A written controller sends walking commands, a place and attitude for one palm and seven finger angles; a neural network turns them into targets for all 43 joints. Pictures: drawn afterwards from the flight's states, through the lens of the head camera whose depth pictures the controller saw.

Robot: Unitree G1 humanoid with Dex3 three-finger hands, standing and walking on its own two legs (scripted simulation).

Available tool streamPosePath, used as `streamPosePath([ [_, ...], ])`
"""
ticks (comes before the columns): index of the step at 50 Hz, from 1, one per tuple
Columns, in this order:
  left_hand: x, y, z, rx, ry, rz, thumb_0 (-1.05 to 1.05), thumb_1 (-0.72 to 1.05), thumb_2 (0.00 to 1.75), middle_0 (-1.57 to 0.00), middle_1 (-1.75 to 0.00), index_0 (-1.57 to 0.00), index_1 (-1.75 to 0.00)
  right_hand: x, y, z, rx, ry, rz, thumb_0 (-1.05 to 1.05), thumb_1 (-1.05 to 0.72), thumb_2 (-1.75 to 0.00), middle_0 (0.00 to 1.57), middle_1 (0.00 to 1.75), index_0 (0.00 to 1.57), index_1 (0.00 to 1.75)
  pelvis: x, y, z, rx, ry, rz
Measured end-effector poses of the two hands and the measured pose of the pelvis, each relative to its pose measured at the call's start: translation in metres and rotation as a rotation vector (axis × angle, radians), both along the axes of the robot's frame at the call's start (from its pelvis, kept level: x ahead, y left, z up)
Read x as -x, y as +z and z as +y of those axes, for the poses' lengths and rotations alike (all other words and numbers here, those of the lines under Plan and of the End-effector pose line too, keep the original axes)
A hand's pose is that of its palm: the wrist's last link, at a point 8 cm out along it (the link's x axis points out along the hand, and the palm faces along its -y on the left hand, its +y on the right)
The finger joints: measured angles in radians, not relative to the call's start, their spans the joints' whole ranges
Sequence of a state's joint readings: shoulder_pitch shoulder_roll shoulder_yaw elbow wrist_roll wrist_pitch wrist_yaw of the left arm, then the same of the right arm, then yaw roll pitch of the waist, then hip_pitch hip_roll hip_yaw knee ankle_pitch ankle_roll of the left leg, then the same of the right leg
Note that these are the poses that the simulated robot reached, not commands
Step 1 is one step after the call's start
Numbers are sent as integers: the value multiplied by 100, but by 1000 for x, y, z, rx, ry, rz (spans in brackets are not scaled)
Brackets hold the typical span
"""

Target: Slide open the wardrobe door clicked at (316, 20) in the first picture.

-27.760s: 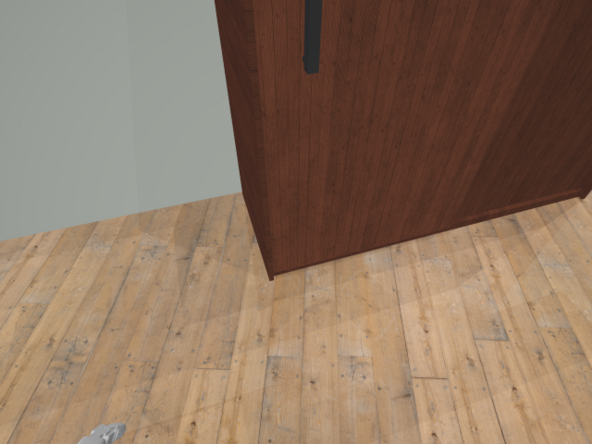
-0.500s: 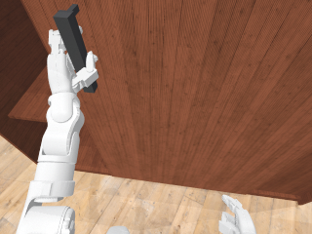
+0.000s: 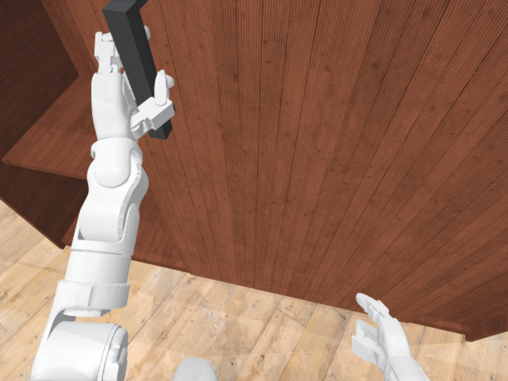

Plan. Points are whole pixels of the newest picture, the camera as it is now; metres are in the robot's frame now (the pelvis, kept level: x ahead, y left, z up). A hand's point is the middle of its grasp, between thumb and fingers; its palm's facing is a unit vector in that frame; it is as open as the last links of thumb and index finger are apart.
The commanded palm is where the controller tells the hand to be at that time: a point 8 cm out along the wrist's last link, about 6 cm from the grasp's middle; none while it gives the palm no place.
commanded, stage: step sideways, sliding the door along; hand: left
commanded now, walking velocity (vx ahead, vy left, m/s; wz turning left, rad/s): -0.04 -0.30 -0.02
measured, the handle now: (151, 71) +0.44 +0.23 +0.22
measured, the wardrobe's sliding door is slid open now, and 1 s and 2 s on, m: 0.57 0.57 0.57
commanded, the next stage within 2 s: stop walking and hold the door there in 0.26 s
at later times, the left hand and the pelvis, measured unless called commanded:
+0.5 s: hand (163, 100) +0.39 +0.20 +0.21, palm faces +0.46 -0.87 -0.17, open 7.7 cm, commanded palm +0.36 +0.22 +0.19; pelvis +0.03 -0.08 +0.02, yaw -2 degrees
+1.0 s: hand (162, 98) +0.39 +0.20 +0.21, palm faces +0.45 -0.89 -0.11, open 7.4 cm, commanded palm +0.36 +0.23 +0.19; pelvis +0.01 -0.06 +0.02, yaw -8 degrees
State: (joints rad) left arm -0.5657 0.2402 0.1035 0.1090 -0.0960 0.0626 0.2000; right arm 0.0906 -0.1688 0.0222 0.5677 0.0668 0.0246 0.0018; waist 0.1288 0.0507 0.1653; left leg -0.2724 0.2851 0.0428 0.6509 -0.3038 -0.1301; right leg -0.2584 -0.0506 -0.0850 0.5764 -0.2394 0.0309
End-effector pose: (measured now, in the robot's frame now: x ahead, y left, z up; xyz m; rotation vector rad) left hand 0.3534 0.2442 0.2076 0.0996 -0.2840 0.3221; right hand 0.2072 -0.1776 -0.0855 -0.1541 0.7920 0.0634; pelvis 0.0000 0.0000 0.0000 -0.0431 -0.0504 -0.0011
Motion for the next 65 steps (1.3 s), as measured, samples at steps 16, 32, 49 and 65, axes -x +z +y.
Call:
streamPosePath([
  [16,1,-1,-5,38,59,-12,-1,71,84,-38,-141,-4,-110,-6,22,-65,131,-3,64,1,-91,-90,19,30,20,30,-11,18,-35,41,27,-1],
  [32,4,7,-6,-157,261,87,-11,59,84,-44,-136,-10,-119,-29,17,-165,90,-186,-161,1,-91,-90,20,30,20,30,-35,3,-97,-18,-49,15],
  [49,2,5,-1,-37,139,57,-5,63,80,-45,-139,-13,-122,146,27,-169,249,-452,39,1,-91,-90,19,30,20,30,-8,19,-60,13,-131,-6],
  [65,3,10,-2,-48,143,129,-5,65,78,-41,-133,-11,-130,177,10,-152,181,-437,63,1,-90,-90,20,30,21,30,17,19,-59,-18,-180,18],
])
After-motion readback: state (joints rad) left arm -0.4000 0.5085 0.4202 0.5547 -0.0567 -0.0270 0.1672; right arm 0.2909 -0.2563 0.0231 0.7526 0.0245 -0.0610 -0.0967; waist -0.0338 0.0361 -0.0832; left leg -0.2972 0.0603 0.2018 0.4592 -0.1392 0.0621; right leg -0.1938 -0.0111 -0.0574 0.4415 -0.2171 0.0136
